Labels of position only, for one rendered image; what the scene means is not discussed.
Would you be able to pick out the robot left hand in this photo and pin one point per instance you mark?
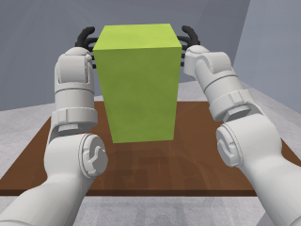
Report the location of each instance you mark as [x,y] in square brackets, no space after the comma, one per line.
[84,42]

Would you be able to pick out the robot left forearm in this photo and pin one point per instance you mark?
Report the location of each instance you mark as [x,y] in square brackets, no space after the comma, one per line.
[74,95]

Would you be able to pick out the robot right hand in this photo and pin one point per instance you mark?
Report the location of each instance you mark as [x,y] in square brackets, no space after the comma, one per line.
[191,40]

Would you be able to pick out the table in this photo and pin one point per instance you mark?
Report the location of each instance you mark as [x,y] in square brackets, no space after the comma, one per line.
[189,165]

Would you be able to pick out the robot left upper arm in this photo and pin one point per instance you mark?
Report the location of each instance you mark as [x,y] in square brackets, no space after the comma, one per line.
[72,163]

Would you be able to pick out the robot right forearm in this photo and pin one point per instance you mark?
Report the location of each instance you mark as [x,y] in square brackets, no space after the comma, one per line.
[219,82]

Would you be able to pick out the robot right upper arm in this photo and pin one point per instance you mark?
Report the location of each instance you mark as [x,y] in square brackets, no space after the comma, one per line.
[252,144]

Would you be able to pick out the carton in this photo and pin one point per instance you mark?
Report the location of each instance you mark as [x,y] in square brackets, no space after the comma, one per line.
[138,66]

